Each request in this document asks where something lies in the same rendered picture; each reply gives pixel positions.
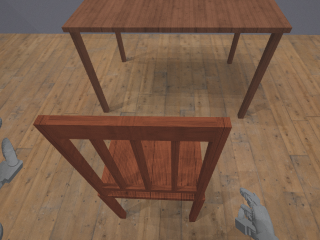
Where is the chair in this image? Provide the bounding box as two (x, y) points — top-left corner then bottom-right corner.
(33, 115), (232, 222)

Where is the left robot hand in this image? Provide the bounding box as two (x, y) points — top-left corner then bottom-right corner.
(0, 118), (23, 188)

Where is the table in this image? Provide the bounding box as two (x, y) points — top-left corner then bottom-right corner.
(61, 0), (292, 119)

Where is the right robot hand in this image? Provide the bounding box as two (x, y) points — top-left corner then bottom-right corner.
(235, 187), (275, 240)

